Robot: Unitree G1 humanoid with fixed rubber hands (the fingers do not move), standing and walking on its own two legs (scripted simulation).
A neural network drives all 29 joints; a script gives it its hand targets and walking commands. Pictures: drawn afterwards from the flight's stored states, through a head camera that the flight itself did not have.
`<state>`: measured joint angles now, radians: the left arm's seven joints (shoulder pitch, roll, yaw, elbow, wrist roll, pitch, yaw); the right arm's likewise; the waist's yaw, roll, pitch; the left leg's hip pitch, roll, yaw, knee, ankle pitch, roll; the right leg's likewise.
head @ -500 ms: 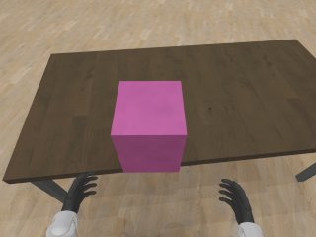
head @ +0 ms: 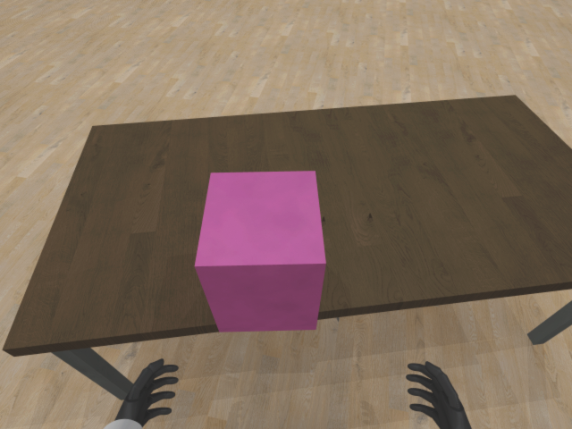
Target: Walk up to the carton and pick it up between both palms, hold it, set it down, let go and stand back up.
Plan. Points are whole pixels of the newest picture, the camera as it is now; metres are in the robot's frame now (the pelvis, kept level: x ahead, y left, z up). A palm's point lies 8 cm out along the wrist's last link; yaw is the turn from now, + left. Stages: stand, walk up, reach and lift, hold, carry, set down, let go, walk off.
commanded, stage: set down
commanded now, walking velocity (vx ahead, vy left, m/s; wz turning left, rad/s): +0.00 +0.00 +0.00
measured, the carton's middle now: (265, 254) +0.45 +0.07 -0.10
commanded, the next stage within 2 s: let go in 0.70 s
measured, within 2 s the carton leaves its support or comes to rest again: neither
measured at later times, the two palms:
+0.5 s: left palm (123, 411) +0.16 +0.25 -0.08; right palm out of the picture +0.14 -0.20 -0.09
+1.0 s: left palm (121, 426) +0.15 +0.25 -0.08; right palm out of the picture +0.13 -0.21 -0.09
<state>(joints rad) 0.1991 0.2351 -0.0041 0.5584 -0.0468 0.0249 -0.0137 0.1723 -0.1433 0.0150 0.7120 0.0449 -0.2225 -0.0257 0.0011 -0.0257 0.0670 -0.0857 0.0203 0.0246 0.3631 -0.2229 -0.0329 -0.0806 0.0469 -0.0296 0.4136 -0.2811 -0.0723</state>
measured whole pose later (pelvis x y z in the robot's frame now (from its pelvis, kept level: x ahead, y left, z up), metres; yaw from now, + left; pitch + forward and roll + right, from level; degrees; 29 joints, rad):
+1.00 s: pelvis -0.01 +0.03 +0.00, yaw -1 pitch -3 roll +0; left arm 0.23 0.21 -0.03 0.50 -0.01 0.11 0.02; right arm 0.20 -0.18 -0.06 0.72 -0.04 -0.17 0.04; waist 0.01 -0.01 0.06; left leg -0.10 0.01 0.06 0.39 -0.23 0.00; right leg -0.09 0.03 -0.01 0.40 -0.26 -0.04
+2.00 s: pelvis +0.00 +0.04 +0.00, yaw -5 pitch -1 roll +0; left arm 0.39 0.12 0.02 0.99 0.02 -0.02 0.04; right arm 0.33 -0.17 -0.04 1.12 -0.02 0.02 -0.02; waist -0.01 0.02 -0.04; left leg -0.13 0.01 0.13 0.40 -0.25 0.03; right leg -0.15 0.03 0.06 0.42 -0.26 -0.01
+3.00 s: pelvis -0.02 +0.07 +0.00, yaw -6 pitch -1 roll +0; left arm 0.36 0.06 -0.02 1.20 0.01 -0.01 0.05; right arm 0.36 -0.11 0.00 1.20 -0.01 0.00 -0.04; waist -0.02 0.02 -0.03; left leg -0.15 -0.03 0.15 0.39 -0.23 0.07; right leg -0.18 -0.01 0.09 0.44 -0.24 0.03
